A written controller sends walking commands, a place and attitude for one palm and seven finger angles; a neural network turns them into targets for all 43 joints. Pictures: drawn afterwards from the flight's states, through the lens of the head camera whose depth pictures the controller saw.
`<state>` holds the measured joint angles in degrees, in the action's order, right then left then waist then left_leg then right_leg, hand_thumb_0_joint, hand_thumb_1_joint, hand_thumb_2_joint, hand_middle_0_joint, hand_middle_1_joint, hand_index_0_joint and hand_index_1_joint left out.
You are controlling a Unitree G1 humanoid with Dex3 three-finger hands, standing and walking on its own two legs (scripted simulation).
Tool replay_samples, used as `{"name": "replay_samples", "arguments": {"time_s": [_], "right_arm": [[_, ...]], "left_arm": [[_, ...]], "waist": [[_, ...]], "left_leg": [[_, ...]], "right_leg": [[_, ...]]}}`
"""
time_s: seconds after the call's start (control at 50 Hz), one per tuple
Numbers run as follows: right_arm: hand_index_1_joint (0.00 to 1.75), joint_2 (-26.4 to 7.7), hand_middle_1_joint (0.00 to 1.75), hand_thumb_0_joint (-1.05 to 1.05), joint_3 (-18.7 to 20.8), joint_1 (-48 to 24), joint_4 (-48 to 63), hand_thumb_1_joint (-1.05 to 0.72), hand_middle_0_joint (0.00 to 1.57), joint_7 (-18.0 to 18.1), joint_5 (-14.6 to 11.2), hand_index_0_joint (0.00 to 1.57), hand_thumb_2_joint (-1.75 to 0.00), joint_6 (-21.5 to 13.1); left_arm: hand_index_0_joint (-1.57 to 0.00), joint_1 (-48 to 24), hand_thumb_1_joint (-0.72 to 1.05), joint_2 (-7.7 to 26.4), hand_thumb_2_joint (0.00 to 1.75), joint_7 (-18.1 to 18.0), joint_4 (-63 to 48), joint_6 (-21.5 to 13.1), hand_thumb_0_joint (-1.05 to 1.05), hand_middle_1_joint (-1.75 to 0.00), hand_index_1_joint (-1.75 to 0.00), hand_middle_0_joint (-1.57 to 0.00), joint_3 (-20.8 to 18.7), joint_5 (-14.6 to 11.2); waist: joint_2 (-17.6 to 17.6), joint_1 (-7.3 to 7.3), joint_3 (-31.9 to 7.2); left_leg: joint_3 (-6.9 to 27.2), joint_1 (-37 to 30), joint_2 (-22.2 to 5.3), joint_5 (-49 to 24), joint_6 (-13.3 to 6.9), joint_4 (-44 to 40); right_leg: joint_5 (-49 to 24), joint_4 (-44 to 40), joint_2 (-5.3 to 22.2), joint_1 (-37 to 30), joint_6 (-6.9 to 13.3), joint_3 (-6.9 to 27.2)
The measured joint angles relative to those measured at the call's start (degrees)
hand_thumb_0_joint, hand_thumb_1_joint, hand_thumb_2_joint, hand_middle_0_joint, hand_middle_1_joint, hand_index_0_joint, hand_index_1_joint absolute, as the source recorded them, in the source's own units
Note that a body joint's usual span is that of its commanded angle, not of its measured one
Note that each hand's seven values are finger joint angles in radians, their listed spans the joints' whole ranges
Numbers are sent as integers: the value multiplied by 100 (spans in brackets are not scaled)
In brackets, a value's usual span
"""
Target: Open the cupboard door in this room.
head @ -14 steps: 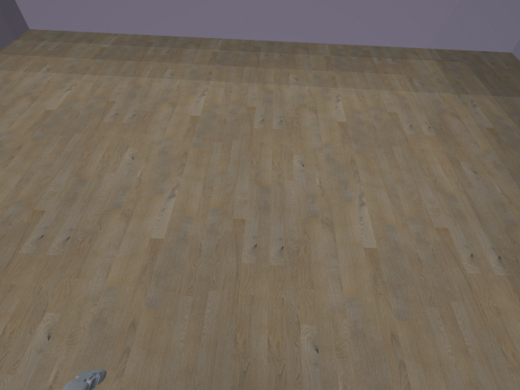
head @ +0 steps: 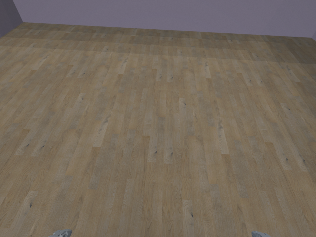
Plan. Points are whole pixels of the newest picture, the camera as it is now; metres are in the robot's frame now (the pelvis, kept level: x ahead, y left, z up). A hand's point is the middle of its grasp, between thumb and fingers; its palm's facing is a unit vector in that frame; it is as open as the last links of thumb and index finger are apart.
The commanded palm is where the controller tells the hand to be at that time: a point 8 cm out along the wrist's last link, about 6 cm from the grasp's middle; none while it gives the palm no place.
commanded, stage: stand and wait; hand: left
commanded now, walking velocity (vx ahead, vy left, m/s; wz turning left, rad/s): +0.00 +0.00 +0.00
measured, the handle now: out of the picture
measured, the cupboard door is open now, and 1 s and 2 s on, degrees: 0 0 0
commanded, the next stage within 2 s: turn or walk to find it in 0.62 s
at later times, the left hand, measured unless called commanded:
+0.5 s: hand out of the picture +0.05 +0.24 -0.15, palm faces -0.03 -0.94 -0.35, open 7.4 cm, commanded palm none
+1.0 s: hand out of the picture +0.01 +0.21 -0.18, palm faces +0.07 -0.97 -0.24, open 7.4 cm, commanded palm none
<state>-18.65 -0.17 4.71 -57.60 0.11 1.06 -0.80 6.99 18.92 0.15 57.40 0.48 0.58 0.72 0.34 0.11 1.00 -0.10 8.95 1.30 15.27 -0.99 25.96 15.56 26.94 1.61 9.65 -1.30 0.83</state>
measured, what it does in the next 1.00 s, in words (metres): stands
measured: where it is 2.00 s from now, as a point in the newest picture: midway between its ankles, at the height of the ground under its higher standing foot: outside the picture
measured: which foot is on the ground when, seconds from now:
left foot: down 0.00-1.00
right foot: down 0.00-1.00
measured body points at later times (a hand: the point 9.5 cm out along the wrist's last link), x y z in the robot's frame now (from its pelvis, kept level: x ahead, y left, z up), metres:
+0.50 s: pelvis -0.02 -0.02 +0.00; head -0.02 -0.02 +0.45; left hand +0.06 +0.28 -0.12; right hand +0.05 -0.32 -0.13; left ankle -0.01 +0.11 -0.74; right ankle -0.01 -0.13 -0.74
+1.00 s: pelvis -0.04 +0.00 -0.01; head -0.02 +0.02 +0.44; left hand +0.01 +0.27 -0.17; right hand +0.02 -0.26 -0.15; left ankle -0.02 +0.11 -0.74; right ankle -0.01 -0.13 -0.74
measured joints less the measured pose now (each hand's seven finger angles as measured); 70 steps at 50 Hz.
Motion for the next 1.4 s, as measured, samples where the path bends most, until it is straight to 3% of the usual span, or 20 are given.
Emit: {"name": "replay_samples", "arguments": {"time_s": [0.76, 0.9, 0.96, 1.02, 1.08, 1.16, 1.3, 1.4], "right_arm": [[30, -94, 30, 0, 24, 324, -555, -90, 21, -15, -22, 21, -90, 73], [29, 175, 30, 0, 56, 536, -342, -90, 20, -28, -17, 20, -90, 267], [29, 344, 30, 0, 91, 661, -258, -91, 20, -44, -27, 20, -90, 320], [29, 566, 30, 0, 100, 774, -198, -91, 20, -77, -20, 20, -90, 316], [29, 757, 30, 0, 107, 862, -83, -90, 21, -54, -5, 21, -90, 243], [30, 879, 30, 0, 118, 947, -9, -90, 21, 10, -5, 21, -90, 219], [30, 789, 30, 0, 255, 967, 87, -90, 21, 48, 22, 21, -89, 275], [30, 637, 30, 0, 376, 973, 185, -90, 21, 5, 17, 21, -90, 380]], "left_arm": [[-21, 0, 91, 16, 90, -17, 372, 2, 1, -30, -30, -20, -66, -5], [-21, 140, 91, -274, 90, -99, 103, 144, 1, -30, -30, -20, -79, 8], [-21, 228, 91, -392, 90, -113, -10, 184, 1, -30, -30, -20, -83, 34], [-21, 354, 91, -425, 90, -121, -80, 250, 1, -30, -30, -20, -119, 30], [-21, 374, 91, -448, 90, -135, -78, 343, 1, -30, -30, -20, -160, 27], [-21, 320, 91, -492, 90, -117, -131, 325, 1, -30, -30, -20, -241, 20], [-20, 210, 91, -586, 90, -139, -293, 282, 1, -30, -30, -20, -312, -20], [-20, 261, 91, -626, 90, -153, -475, 183, 1, -30, -30, -20, -319, -28]], "waist": [[-43, -97, 84], [-85, -101, 139], [-40, -137, 242], [224, -86, 287], [266, -111, 311], [142, -150, 317], [-108, -240, 226], [-185, -226, 89]], "left_leg": [[137, 104, -133, -415, 159, -264], [342, 655, -71, -144, 127, 475], [209, 854, -124, 54, 99, 891], [109, 869, 62, 70, -62, 946], [152, 912, 109, -58, -143, 798], [367, 897, 120, -425, -166, 332], [725, 990, 217, -822, -97, -30], [935, 1234, 394, -908, 65, 136]], "right_leg": [[-391, -287, -128, 58, 135, -139], [-173, 159, -65, 377, 107, -369], [-8, 448, 29, 454, 58, -522], [210, 842, 256, 609, -24, -490], [1091, 2061, 144, 1070, -73, -303], [1142, 2951, 3, 1401, -129, -220], [1137, 2104, -85, 1070, -180, -105], [514, 388, -124, 336, -76, -141]]}}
